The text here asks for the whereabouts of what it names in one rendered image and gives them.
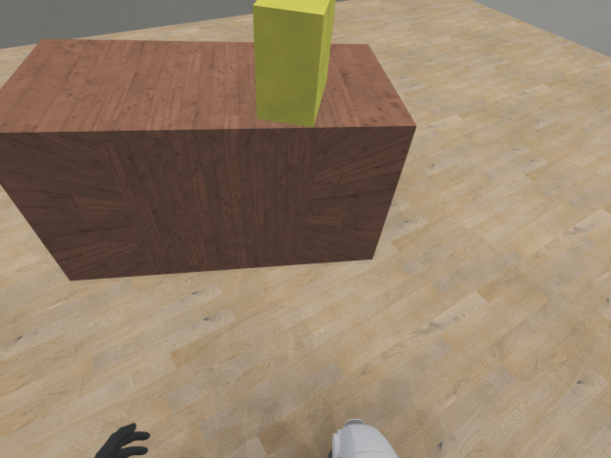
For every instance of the right robot shin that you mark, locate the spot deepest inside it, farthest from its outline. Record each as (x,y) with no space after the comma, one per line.
(354,422)

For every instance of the pedestal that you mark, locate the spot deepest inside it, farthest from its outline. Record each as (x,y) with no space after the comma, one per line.
(135,158)

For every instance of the robot right thigh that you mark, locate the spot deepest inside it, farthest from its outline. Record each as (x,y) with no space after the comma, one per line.
(361,441)

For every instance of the left robot hand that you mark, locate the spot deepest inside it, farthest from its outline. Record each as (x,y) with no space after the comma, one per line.
(124,436)

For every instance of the carton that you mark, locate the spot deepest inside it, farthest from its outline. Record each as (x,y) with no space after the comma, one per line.
(292,44)

